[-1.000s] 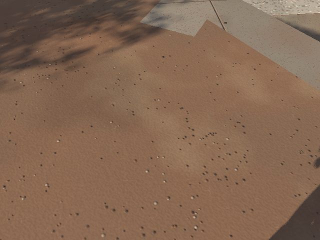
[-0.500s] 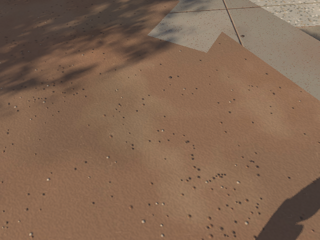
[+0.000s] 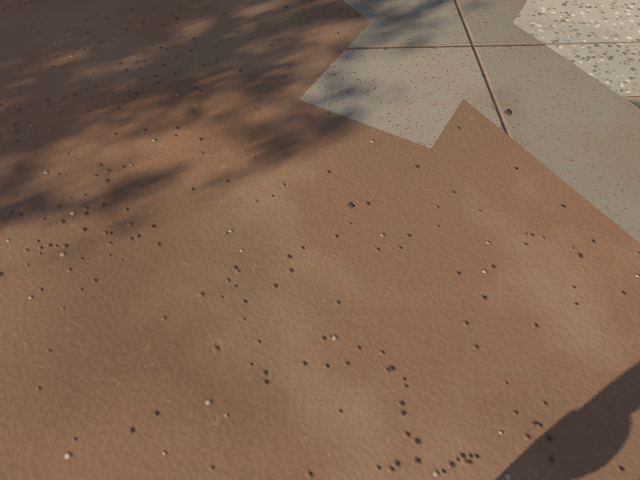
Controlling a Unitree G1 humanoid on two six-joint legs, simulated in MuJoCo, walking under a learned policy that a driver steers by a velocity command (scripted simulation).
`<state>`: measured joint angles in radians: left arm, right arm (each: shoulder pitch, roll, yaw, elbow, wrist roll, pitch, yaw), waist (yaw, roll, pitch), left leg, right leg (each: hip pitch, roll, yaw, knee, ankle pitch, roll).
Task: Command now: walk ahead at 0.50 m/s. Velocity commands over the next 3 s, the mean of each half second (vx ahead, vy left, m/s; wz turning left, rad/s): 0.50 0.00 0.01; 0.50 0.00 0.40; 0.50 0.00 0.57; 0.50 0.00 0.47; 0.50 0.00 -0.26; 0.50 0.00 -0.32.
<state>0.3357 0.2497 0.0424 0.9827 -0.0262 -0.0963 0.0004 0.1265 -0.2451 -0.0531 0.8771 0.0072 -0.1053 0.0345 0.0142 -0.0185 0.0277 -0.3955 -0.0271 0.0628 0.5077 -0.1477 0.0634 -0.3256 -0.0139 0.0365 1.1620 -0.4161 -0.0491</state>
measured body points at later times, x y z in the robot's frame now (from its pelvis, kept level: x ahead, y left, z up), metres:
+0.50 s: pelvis +0.27 -0.05 -0.01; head +0.31 -0.06 +0.44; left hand +0.47 +0.19 -0.10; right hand +0.23 -0.32 -0.16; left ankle +0.09 +0.08 -0.70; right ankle +0.38 -0.15 -0.73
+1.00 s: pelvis +0.53 -0.02 -0.01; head +0.56 -0.01 +0.44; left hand +0.46 +0.24 -0.15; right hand +0.77 -0.21 -0.11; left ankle +0.65 +0.11 -0.72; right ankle +0.38 -0.15 -0.73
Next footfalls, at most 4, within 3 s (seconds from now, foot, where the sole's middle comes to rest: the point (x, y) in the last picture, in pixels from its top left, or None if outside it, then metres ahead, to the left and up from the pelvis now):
0.46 right None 0.42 -0.15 -0.77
1.04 left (279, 377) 0.69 0.12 -0.77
1.52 right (312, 255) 1.03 0.05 -0.77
2.02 left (162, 248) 1.04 0.44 -0.77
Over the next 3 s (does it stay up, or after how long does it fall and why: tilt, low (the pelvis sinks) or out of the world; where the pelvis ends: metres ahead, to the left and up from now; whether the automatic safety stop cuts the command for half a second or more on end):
stays up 1.45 0.56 0.01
